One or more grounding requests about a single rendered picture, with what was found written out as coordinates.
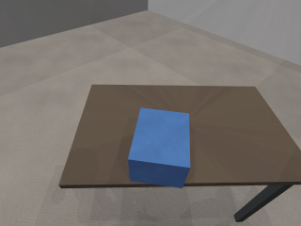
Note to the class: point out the carton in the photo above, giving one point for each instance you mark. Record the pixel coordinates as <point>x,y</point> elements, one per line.
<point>160,150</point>

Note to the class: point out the table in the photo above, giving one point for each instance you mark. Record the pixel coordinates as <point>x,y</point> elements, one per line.
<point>235,139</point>

